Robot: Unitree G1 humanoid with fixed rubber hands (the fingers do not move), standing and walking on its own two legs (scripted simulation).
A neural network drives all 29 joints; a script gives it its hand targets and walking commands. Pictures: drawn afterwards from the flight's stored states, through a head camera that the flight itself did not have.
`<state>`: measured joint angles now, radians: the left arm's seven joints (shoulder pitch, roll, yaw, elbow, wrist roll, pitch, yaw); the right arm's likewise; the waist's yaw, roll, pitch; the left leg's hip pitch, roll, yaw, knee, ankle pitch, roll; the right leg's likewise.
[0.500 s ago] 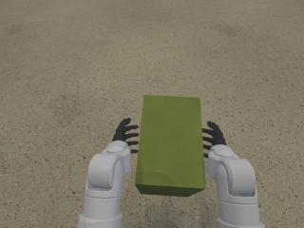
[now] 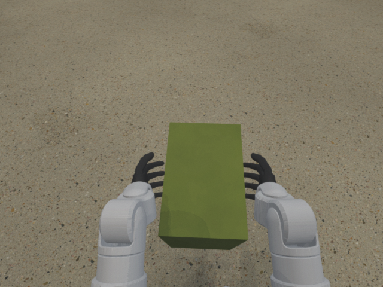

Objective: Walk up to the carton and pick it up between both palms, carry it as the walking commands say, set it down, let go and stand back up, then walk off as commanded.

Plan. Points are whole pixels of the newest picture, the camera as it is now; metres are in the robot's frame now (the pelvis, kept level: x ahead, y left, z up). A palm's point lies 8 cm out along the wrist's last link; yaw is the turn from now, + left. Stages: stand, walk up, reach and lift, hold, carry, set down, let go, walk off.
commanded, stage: carry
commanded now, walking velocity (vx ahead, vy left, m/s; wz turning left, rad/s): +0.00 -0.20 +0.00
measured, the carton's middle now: (202, 191) +0.33 +0.01 +0.01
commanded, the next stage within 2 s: none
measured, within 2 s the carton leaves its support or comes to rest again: neither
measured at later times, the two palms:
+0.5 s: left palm (202, 222) +0.24 +0.01 +0.07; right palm (338, 218) +0.24 -0.22 +0.09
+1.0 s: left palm (301, 250) +0.20 -0.15 +0.07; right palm out of the picture +0.18 -0.38 +0.08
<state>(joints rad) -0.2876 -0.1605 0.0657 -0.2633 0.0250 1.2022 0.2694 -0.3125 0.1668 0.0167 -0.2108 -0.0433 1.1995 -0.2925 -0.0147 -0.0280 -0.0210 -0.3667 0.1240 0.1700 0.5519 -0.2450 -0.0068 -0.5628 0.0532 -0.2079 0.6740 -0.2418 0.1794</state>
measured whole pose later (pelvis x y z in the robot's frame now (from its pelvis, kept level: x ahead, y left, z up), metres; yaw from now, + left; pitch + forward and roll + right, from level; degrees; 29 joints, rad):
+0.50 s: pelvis -0.05 -0.12 +0.00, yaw +1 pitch +5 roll -1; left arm -0.29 -0.16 0.06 -0.21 0.05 1.18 0.28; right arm -0.31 0.17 0.02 -0.18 -0.05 1.19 -0.27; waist -0.01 -0.04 -0.06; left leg -0.39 0.08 0.15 0.66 -0.36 0.03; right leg -0.57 0.04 -0.09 0.79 -0.36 0.00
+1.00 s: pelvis -0.11 -0.26 -0.01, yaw +0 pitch +5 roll +1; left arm -0.32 -0.17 0.06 -0.19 0.07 1.19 0.27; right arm -0.31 0.17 0.00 -0.21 -0.05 1.20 -0.28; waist -0.05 -0.02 -0.04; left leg -0.41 0.16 0.10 0.68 -0.33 -0.08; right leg -0.50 0.02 -0.15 0.65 -0.25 -0.09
